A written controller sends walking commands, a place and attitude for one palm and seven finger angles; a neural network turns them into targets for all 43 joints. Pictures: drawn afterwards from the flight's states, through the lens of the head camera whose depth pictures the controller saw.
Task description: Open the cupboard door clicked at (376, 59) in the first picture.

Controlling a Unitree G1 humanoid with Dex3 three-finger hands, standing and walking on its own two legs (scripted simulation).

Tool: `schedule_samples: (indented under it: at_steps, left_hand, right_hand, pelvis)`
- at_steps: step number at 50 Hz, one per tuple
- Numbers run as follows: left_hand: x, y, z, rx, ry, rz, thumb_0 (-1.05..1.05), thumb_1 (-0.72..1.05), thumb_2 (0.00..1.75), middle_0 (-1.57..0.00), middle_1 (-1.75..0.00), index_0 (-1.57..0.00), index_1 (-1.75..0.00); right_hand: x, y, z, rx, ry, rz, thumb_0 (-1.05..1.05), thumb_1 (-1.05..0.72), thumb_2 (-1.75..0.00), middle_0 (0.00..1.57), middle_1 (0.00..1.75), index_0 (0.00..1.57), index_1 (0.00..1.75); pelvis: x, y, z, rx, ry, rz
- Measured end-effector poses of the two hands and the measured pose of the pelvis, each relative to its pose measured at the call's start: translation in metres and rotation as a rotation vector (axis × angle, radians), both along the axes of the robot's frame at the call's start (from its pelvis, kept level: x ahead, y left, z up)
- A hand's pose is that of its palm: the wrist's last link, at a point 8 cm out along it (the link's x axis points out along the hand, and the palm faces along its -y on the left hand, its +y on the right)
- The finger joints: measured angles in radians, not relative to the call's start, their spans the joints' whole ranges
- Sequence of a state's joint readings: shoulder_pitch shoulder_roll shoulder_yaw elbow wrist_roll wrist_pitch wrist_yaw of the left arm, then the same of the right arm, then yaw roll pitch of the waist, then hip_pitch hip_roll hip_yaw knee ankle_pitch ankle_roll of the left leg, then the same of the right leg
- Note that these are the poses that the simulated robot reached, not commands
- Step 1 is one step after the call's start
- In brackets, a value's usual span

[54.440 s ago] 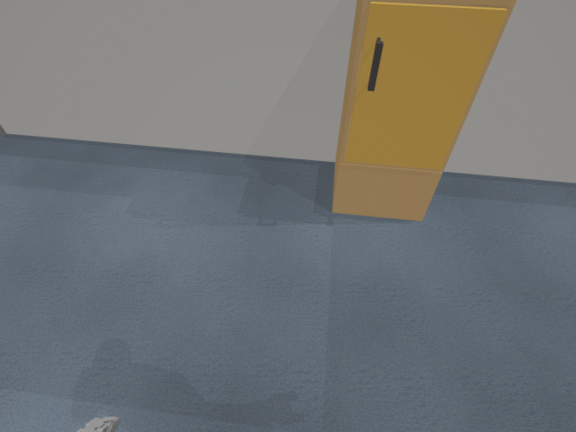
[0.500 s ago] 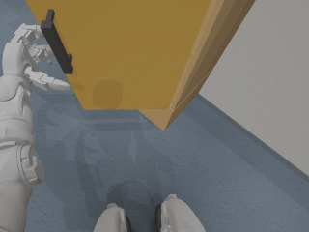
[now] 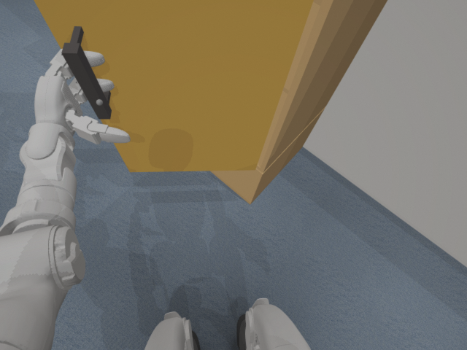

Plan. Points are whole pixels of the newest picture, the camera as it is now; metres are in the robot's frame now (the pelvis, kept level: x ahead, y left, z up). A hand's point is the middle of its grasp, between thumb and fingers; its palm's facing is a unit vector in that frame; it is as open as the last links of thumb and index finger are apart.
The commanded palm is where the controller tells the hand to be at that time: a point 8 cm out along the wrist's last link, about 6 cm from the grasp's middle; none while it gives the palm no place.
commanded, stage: slide the fingers in behind the handle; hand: left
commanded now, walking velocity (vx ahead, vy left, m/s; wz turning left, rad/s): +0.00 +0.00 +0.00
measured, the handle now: (92, 77) +0.57 +0.19 +0.06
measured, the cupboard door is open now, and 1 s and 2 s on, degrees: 44 46 69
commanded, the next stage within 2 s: close the thumb around the handle in 0.50 s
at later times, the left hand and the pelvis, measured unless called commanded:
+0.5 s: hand (100, 105) +0.50 +0.17 +0.07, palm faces -0.03 -1.00 -0.02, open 14.1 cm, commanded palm +0.48 +0.21 +0.06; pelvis +0.00 -0.01 +0.00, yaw +1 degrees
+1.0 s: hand (100, 105) +0.50 +0.17 +0.07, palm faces -0.03 -1.00 -0.02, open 9.7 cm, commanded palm +0.48 +0.21 +0.06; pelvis +0.00 +0.00 +0.00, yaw +1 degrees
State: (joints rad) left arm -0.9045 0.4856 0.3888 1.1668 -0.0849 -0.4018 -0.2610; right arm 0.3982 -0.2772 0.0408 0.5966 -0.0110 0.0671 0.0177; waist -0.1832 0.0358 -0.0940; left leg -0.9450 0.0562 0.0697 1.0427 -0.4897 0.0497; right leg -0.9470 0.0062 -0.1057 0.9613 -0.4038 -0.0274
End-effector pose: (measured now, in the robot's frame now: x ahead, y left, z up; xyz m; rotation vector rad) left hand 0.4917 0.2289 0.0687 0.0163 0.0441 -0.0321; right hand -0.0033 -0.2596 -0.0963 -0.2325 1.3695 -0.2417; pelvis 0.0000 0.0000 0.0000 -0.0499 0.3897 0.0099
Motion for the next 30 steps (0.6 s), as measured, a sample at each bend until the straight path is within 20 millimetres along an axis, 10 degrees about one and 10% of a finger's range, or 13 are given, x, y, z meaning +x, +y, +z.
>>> schedule_samples:
  at_steps: [30]
  left_hand:
    - [-0.0072,-0.0020,0.0002,0.007,-0.016,0.001,-0.01,-0.50,0.30,-0.27,-1.20,-0.27,-1.20]
  right_hand:
    - [0.0097,-0.0070,-0.0046,0.003,-0.016,0.025,0.01,-0.90,-0.90,0.20,0.30,0.20,0.30]
  pelvis:
    - [0.0011,-0.0042,-0.0008,0.005,-0.001,0.009]
